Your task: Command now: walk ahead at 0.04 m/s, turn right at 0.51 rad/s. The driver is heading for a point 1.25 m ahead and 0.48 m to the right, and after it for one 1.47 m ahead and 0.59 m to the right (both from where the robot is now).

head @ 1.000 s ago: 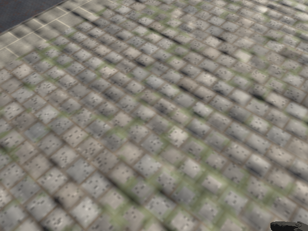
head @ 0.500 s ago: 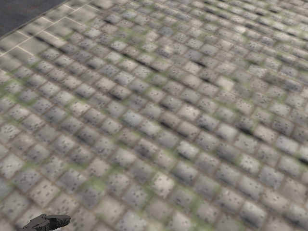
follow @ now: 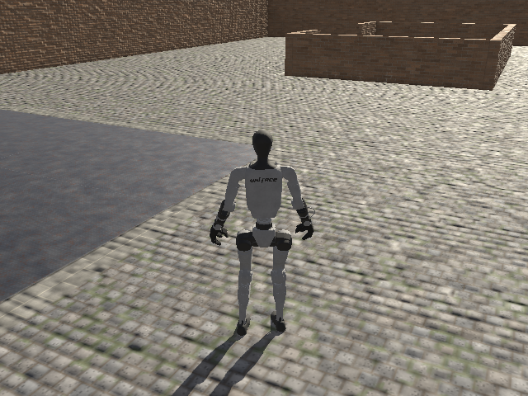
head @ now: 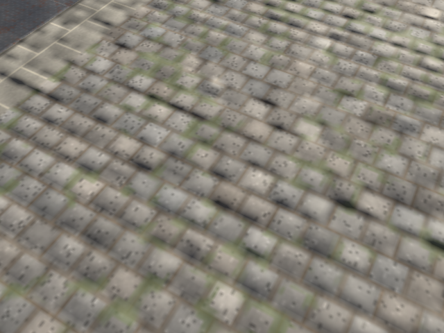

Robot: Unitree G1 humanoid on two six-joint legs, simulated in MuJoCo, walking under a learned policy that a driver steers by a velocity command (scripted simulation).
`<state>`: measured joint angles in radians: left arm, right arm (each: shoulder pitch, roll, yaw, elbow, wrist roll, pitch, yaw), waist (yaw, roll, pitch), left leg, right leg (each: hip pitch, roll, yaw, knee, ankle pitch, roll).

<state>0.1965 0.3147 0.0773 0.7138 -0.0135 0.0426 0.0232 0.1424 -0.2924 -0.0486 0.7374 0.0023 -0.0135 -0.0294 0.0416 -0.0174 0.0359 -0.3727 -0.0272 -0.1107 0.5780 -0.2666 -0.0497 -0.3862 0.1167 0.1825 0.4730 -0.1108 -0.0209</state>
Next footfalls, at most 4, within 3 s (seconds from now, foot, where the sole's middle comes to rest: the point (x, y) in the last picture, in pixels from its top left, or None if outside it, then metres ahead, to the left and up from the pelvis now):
0.02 left None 0.08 0.13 -0.77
0.44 right None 0.01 -0.12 -0.77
0.90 left None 0.13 0.08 -0.77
1.54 left None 0.35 -0.03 -0.77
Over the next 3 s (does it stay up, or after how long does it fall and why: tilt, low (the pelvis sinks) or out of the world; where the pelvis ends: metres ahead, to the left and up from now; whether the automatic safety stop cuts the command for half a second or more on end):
stays up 0.80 -0.36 0.00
